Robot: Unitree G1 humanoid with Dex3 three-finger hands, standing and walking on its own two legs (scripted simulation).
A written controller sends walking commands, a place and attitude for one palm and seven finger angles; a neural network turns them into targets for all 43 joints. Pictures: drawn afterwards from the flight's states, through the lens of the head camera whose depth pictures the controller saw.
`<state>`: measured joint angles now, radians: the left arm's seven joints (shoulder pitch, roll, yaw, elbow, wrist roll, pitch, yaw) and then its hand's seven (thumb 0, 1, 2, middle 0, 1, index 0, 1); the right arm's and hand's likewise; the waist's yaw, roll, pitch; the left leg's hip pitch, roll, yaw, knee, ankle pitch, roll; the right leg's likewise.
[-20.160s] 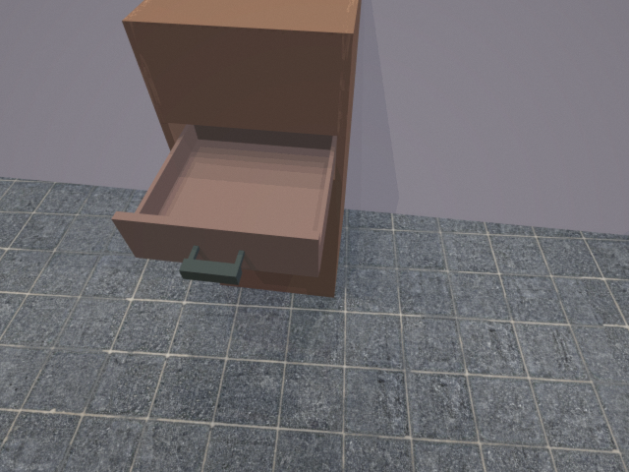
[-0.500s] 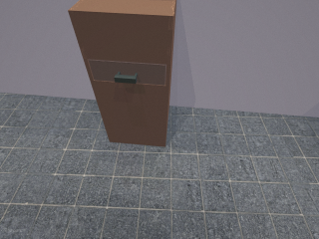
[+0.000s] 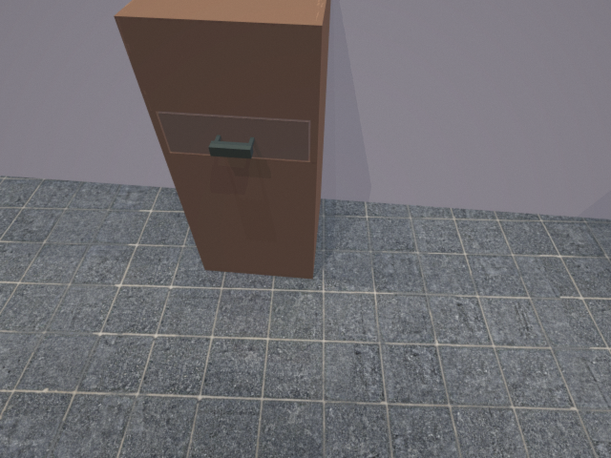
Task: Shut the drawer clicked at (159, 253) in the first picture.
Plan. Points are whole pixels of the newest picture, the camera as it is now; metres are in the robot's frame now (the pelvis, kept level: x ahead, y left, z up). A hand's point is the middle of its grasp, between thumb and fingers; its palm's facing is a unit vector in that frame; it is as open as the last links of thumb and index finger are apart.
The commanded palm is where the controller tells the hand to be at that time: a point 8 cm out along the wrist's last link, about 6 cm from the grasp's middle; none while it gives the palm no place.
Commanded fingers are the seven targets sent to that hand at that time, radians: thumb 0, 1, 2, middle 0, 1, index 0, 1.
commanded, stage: look to check the result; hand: left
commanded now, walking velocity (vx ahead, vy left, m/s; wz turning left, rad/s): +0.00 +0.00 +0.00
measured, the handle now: (233, 144) +0.85 +0.23 -0.12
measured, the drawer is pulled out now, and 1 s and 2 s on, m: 0.00 0.00 0.00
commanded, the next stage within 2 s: stand and wait in 0.26 s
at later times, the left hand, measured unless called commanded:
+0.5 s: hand out of the picture +0.00 +0.15 -0.18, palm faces +0.05 -0.98 -0.19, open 7.4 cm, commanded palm none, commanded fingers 0.00 0.90 0.90 -0.20 -0.30 -0.20 -0.30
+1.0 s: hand out of the picture +0.00 +0.14 -0.17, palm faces +0.05 -0.98 -0.20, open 7.4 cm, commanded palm none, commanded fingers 0.00 0.90 0.90 -0.20 -0.30 -0.20 -0.30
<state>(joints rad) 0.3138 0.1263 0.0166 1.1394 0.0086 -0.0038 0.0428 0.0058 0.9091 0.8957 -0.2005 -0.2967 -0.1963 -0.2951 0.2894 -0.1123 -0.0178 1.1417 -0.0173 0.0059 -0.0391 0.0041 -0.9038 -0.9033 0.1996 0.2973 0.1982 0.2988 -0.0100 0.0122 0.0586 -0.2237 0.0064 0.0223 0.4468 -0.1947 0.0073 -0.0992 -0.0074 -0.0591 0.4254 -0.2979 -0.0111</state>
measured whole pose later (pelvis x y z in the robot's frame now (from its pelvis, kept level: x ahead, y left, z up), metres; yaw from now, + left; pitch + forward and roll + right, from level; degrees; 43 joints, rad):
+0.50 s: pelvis +0.01 -0.01 +0.00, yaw +0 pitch -2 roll +0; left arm 0.30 0.12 0.02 1.14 0.01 -0.01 0.04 0.01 0.91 0.90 -0.20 -0.30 -0.20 -0.30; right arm 0.28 -0.12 -0.01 1.15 -0.02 0.00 -0.04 0.01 -0.91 -0.90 0.20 0.30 0.20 0.30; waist -0.01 0.01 0.06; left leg -0.20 0.02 0.02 0.43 -0.20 -0.01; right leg -0.07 0.01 -0.06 0.41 -0.30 -0.03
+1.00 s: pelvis +0.02 -0.02 +0.00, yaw +0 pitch -2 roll +0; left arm 0.31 0.12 0.02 1.14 0.01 -0.01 0.04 0.01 0.91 0.90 -0.20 -0.30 -0.20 -0.30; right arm 0.28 -0.12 -0.01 1.15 -0.02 0.00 -0.05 0.01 -0.91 -0.90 0.20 0.30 0.20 0.30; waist -0.01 0.01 0.06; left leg -0.19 0.03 0.02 0.43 -0.21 -0.03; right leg -0.06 0.02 -0.06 0.40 -0.31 -0.04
